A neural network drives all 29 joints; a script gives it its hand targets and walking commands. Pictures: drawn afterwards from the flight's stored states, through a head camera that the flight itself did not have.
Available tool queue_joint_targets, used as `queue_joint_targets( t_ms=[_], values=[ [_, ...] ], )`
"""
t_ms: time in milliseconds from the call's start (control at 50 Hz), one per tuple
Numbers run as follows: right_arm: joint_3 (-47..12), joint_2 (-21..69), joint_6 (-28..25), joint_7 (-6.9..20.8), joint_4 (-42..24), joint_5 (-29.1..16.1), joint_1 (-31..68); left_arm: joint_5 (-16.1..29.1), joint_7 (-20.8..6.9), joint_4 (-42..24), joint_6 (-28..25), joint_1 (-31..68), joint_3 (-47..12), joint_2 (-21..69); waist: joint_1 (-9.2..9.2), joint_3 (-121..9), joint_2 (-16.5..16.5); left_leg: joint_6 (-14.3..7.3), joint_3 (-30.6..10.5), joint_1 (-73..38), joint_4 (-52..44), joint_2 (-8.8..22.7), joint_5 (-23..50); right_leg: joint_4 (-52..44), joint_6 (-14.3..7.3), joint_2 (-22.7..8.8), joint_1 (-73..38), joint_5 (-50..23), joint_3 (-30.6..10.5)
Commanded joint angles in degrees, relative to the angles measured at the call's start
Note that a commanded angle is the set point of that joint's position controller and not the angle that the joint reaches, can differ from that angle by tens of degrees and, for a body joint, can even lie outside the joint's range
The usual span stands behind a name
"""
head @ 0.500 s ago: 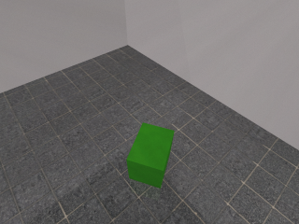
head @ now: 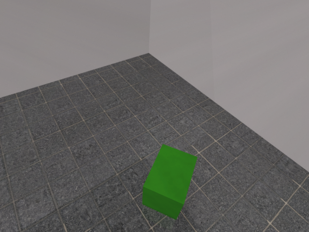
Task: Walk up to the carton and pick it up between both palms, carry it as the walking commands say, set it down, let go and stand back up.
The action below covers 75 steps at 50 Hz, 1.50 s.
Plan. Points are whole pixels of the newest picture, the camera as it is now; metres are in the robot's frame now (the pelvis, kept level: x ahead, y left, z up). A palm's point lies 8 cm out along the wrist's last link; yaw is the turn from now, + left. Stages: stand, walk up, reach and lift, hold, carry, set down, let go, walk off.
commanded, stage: walk up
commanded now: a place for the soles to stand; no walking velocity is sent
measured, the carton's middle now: (169, 181) +0.56 -0.11 -0.62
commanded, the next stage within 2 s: none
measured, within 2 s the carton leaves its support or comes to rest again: neither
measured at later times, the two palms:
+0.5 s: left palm out of the picture +0.13 +0.23 -0.09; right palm out of the picture +0.11 -0.38 -0.11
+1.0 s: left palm out of the picture +0.16 +0.26 -0.13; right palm out of the picture +0.17 -0.35 -0.09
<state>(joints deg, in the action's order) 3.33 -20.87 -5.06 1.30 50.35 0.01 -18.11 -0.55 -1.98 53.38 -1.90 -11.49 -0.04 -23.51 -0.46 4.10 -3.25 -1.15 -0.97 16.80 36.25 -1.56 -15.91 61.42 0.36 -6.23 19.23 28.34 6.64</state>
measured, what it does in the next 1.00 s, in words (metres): steps on the spot: right foot, then left foot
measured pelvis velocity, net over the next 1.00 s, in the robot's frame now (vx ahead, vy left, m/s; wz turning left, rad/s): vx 0.09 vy -0.04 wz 0.00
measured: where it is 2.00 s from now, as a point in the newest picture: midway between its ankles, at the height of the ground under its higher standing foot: outside the picture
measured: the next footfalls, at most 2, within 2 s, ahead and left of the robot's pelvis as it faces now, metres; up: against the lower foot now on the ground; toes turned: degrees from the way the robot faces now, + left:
right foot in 0.26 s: +0.13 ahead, -0.14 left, +0.00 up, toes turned -2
left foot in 0.82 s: +0.21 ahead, +0.06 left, +0.00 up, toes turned +1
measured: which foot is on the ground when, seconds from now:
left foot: down 0.00-0.30, up 0.32-0.80, down 0.82-1.00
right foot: up 0.00-0.24, down 0.26-1.00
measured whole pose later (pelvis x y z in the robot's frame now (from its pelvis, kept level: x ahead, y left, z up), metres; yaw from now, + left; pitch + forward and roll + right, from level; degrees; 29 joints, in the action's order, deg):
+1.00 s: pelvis +0.09 -0.04 +0.00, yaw +0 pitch -2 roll -1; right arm 3.3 -21.2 -2.3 -0.6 50.3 0.0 -12.4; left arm -0.6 -1.3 53.3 -0.1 -11.2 -0.1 -22.5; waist -0.5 4.2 -2.6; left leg -2.2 1.8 22.5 37.5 -0.2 -13.2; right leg 42.5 -2.7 -1.8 16.1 30.7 7.1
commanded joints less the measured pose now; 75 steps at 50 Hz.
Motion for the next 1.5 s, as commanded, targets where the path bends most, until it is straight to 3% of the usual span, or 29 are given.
queue_joint_targets(
  t_ms=[0, 140, 180, 220, 240, 260, 280, 320, 380, 460, 500, 520, 560, 680, 740, 780, 820, 900, 1000, 1060, 1100, 1140, 1180, 1220, 1280, 1340, 1380, 1400, 1480],
  values=[
    [5.6, -19.2, -1.0, -2.0, -4.3, 0.7, -4.7, -0.2, -1.2, -6.4, 1.0, 0.9, 7.5, -12.7, 2.91, 4.4, 13.4, -13.2, -22.9, 1.9, -19.2, 14.2, -7.9, -9.1, -0.3, -1.2, 10.5, -2.7, -6.5],
    [5.4, -20.2, -1.6, -3.1, -4.1, 0.9, -8.9, -1.3, -1.6, -8.7, 0.0, 5.3, 7.5, -11.9, 3.67, -2.6, 13.1, -13.7, -26.9, -10.7, -11.0, 18.2, 10.5, -17.9, -1.7, -0.1, 12.6, -0.6, -7.3],
    [5.4, -19.4, -1.5, -3.7, -4.6, 0.0, -7.1, -1.5, -1.1, -7.9, -0.3, 4.7, 7.7, -12.7, 2.18, -2.1, 9.5, -12.9, -25.9, -5.8, -7.8, 18.2, 17.2, -20.8, -2.5, -0.5, 8.3, -6.0, -7.6],
    [3.7, -16.2, -0.9, -3.4, -5.3, 0.5, -1.3, -1.4, -0.9, -6.1, -1.4, -3.0, 7.8, -12.3, -3.60, -7.0, 7.3, -8.2, -13.9, 3.9, 2.2, 10.7, 14.0, -34.9, -4.0, 0.5, -9.5, -8.3, -8.1],
    [1.9, -10.3, -0.9, -3.2, -7.5, -0.6, 0.1, -2.4, -0.4, -4.5, -2.3, -8.1, 9.5, -18.1, -5.89, -9.0, -9.4, -2.8, -3.8, 16.2, 20.9, 0.8, 7.2, -46.0, -7.7, -10.6, -20.3, -4.3, -23.2],
    [1.1, -9.2, -0.5, -3.7, -7.1, -0.3, -1.1, -1.6, -0.1, -5.4, -2.4, -6.6, 9.4, -20.2, -5.35, -6.7, -9.8, -0.9, 1.4, 28.3, 26.9, -2.7, -14.0, -48.5, -9.8, -21.7, -25.4, -9.2, -31.8],
    [1.9, -13.3, 0.2, -3.9, -5.4, 0.2, -2.3, -1.4, -0.1, -6.0, -2.2, -4.1, 9.7, -18.6, -3.75, -5.9, -1.4, -1.2, -2.7, 27.8, 30.8, 0.8, -13.0, -45.7, -11.3, -21.1, -23.9, -12.6, -29.3],
    [3.0, -15.1, 0.6, -3.1, -3.3, -0.6, -4.3, -0.1, 0.4, -5.7, -1.9, -2.5, 8.7, -14.4, -0.90, -2.7, 3.4, -0.7, -3.9, 24.6, 30.1, 3.7, -5.5, -44.6, -4.7, -14.4, -19.2, -15.1, -19.1],
    [2.2, -12.4, 1.0, -2.0, -3.5, -1.0, -5.9, -0.1, 1.0, -6.2, -2.5, -5.3, 7.2, -12.1, -1.40, -7.6, -2.1, 0.1, -1.6, 21.6, 25.9, 3.5, -1.4, -39.7, -2.4, -9.4, -22.9, -40.7, -9.3],
    [1.3, -11.5, 1.9, -2.3, -3.3, -1.5, -3.1, -0.2, 1.7, -6.4, -1.7, -7.1, 7.3, -11.7, -3.76, -6.9, -6.3, 1.3, -2.3, 23.3, 19.8, 3.9, -1.8, -38.8, -4.4, -9.4, -28.4, -47.3, -8.2],
    [1.3, -11.0, 2.4, -2.5, -3.1, -0.9, 0.3, 0.3, 2.3, -5.0, -1.9, -9.1, 7.7, -12.0, -5.23, -5.7, -3.2, 0.7, -1.1, 21.9, 18.3, 3.1, 0.1, -37.9, -1.2, -9.7, -26.5, -55.5, -7.8],
    [1.2, -10.7, 2.4, -2.8, -3.2, -0.5, -0.1, 0.1, 2.3, -5.6, -1.8, -8.6, 7.6, -12.1, -4.46, -4.5, -5.8, 0.9, -0.6, 20.3, 16.4, 3.9, -0.6, -37.3, -4.4, -10.5, -23.0, -55.5, -8.0],
    [1.1, -10.7, 2.2, -2.8, -2.8, -0.8, -0.1, -0.5, 2.2, -5.6, -1.0, -6.7, 7.6, -12.3, -4.33, -5.5, -8.0, 1.5, 1.1, 21.4, 13.4, 3.4, -2.9, -36.9, -5.4, -7.5, -25.5, -47.5, -6.8],
    [1.4, -10.3, 2.0, -2.7, -4.2, 0.4, 4.6, -0.3, 2.4, -5.8, -0.7, -6.1, 7.2, -12.4, -4.45, -7.3, -3.1, -0.1, 3.7, 12.7, 6.6, 4.5, -5.0, -37.2, -8.2, -13.3, -19.2, -37.3, -10.7],
    [2.1, -10.7, 1.6, -2.9, -1.6, 1.0, -1.0, 0.1, 1.8, -6.8, 0.1, 2.1, 6.5, -12.4, 1.09, -9.3, -1.5, -0.8, 3.9, -2.1, -6.3, 3.7, 4.0, -31.6, -7.6, -9.8, -8.9, -18.6, -6.3],
    [3.3, -17.0, 0.8, -3.5, -0.9, 1.9, -1.8, 1.2, 1.7, -6.5, 0.1, 0.8, 4.8, -8.9, 2.36, -9.7, 12.1, -5.8, -14.1, -9.0, -13.4, 11.8, 10.7, -19.3, -2.8, -0.7, -0.8, -14.0, -2.8],
    [2.4, -16.5, 0.9, -3.8, -2.2, 1.3, 1.7, 0.5, 1.4, -4.5, 1.0, -0.8, 5.3, -9.6, 1.25, -5.8, 12.4, -12.7, -29.4, -6.4, -17.5, 19.6, -1.0, -14.3, -1.5, 3.7, 7.2, 7.3, -6.8],
    [2.7, -15.7, 1.7, -3.1, -4.2, 2.2, 6.6, 0.1, 0.7, -1.5, 1.4, -4.0, 5.9, -10.7, -0.12, -3.6, 16.1, -10.5, -21.6, 3.8, -20.5, 15.5, -18.5, -19.2, -1.9, 2.1, 0.4, 3.4, -4.9],
    [1.5, -14.5, 2.8, -2.3, -3.9, 2.5, 5.8, 0.1, 0.3, -0.8, 0.9, -6.7, 6.4, -9.3, -2.13, -4.6, 12.3, -4.7, -16.7, 13.6, -20.0, 10.4, -22.1, -30.6, -4.9, 5.3, -15.0, -2.8, -4.3],
    [0.7, -11.0, 2.0, -1.9, -3.1, 0.2, 8.8, -1.3, 1.2, -2.1, -0.3, 0.3, 6.6, -13.4, -1.39, -3.3, -0.9, 0.3, -3.2, 13.2, -4.1, 2.4, -6.4, -45.4, -9.2, -9.2, -10.5, 14.4, -18.3],
    [2.1, -13.7, 2.0, -1.6, -1.6, 0.8, 5.4, -1.4, 1.5, -3.7, -0.6, 3.9, 6.8, -13.6, -0.06, -3.1, 2.0, -0.1, 0.2, 5.1, 6.5, 3.0, -5.9, -45.3, -11.7, -14.0, -2.4, 14.1, -18.7],
    [1.9, -10.8, 1.0, -1.2, -2.0, 1.2, 4.4, -1.6, 1.3, -4.4, -0.4, 6.2, 5.9, -11.3, 2.38, -3.6, -0.6, -2.0, -2.4, 0.9, -3.0, 3.3, -3.0, -40.5, -8.2, -9.2, -0.8, 5.4, -11.8],
    [2.4, -13.7, 0.5, -2.0, -2.4, 1.3, 3.1, -0.7, 1.2, -4.5, -0.5, 4.6, 5.1, -10.9, 2.30, -10.2, 5.0, -3.7, -7.5, -5.9, -4.9, 6.3, 12.6, -30.5, -4.2, -3.4, -2.8, -10.7, -4.3],
    [2.2, -15.4, 0.4, -2.6, -2.3, 1.3, 0.9, 0.3, 1.4, -4.1, -0.4, 2.5, 4.7, -10.0, 1.45, -14.1, 4.3, -8.8, -19.8, -11.6, -5.8, 12.3, 21.5, -23.1, -2.2, 0.9, -1.0, -12.0, -4.6],
    [1.7, -15.1, 0.8, -3.4, -3.2, 0.9, 3.8, 0.5, 1.5, -3.5, 0.0, 1.6, 4.8, -9.3, -0.50, -11.8, 5.6, -12.0, -22.5, -8.3, -8.0, 15.2, 19.9, -24.3, -2.2, 2.0, -0.8, -3.2, -6.1],
    [0.8, -12.7, 0.9, -3.0, -3.5, 0.3, 5.4, -0.4, 1.9, -2.7, -0.5, 0.4, 5.1, -11.5, -0.56, -12.7, 2.7, -5.4, -11.5, -2.2, -2.8, 9.1, 24.6, -32.9, -4.2, -2.5, -9.5, -17.4, -9.0],
    [0.8, -11.7, 1.3, -2.8, -2.5, -0.4, 4.9, -0.4, 2.1, -2.7, -0.7, 3.3, 5.5, -12.7, -0.56, -11.3, -2.9, -2.3, -2.6, 4.1, 2.7, 3.0, 17.7, -35.6, -7.7, -7.6, -14.0, -24.5, -9.2],
    [1.0, -11.9, 1.4, -2.8, -2.5, 0.3, 5.1, -0.1, 2.1, -2.3, -0.5, 2.4, 5.5, -12.7, -0.54, -10.6, -0.2, -1.8, -0.7, 5.2, 2.3, 2.1, 12.0, -35.0, -9.8, -11.5, -15.0, -26.0, -11.2],
    [1.2, -11.8, 1.3, -2.8, -1.9, 0.8, 4.3, 0.1, 2.3, -4.0, -0.2, 4.1, 5.4, -11.4, -0.90, -13.3, -0.3, -3.0, -1.2, 1.9, 2.1, 3.9, 20.6, -27.3, -7.4, -7.5, -13.7, -29.4, -4.5]
  ],
)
